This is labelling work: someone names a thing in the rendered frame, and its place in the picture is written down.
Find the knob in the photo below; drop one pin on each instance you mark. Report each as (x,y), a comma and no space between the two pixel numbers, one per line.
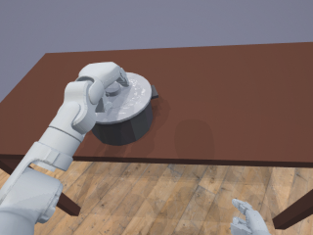
(114,89)

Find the table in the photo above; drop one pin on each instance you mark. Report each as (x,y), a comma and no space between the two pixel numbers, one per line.
(238,105)

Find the right robot hand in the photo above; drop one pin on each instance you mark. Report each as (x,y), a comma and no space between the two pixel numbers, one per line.
(253,223)

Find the pot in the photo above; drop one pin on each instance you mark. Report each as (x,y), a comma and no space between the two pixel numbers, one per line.
(128,131)

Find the lid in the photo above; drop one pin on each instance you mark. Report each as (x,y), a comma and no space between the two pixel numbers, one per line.
(130,102)

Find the left robot forearm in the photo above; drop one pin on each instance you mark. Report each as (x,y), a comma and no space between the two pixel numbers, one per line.
(75,117)

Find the robot left upper arm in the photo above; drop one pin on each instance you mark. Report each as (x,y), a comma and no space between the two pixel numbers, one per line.
(32,199)

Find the left robot hand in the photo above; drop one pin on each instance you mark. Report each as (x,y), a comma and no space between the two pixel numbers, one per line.
(108,73)

